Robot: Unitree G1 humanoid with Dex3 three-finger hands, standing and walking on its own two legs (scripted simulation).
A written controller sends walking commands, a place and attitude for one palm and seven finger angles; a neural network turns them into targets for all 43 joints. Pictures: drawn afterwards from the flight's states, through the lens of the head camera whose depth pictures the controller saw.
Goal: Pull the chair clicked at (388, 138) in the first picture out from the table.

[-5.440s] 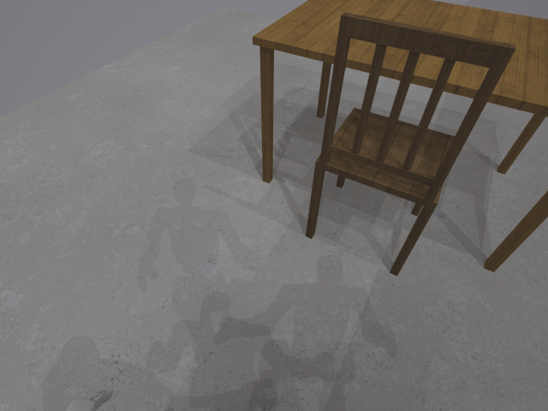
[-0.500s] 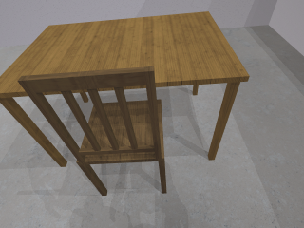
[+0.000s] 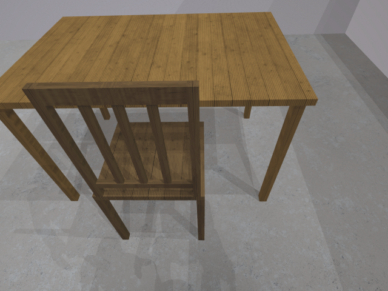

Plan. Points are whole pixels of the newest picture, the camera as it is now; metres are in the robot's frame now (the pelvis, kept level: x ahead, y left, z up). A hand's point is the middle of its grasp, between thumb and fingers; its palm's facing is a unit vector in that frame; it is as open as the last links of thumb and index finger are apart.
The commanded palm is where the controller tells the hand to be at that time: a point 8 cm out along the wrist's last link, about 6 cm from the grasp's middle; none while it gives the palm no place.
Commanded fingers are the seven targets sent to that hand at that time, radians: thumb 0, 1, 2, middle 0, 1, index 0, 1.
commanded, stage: look again from close up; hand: left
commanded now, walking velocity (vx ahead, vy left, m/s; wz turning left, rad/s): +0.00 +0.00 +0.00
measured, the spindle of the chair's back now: (133, 149) +0.50 +0.21 -0.05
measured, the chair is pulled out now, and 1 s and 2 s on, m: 0.00 0.00 0.00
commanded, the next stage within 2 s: shuffle to correct the standing spot in 1.94 s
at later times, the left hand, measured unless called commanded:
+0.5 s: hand out of the picture -0.01 +0.19 -0.17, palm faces +0.02 -0.98 -0.20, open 7.4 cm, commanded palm none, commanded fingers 0.00 0.90 0.90 -0.20 -0.30 -0.20 -0.30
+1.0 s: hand out of the picture -0.01 +0.19 -0.17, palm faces +0.02 -0.98 -0.19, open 7.4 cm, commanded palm none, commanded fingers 0.00 0.90 0.90 -0.20 -0.30 -0.20 -0.30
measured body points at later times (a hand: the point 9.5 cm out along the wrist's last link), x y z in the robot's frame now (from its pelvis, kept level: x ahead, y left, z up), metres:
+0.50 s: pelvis +0.00 +0.02 +0.00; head +0.00 +0.01 +0.45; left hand -0.01 +0.24 -0.15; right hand -0.03 -0.18 -0.17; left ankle -0.04 +0.15 -0.74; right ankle +0.00 -0.06 -0.74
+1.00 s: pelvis +0.00 +0.03 +0.00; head +0.00 +0.02 +0.45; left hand -0.01 +0.24 -0.16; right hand -0.03 -0.17 -0.17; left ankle -0.04 +0.15 -0.74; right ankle +0.00 -0.06 -0.74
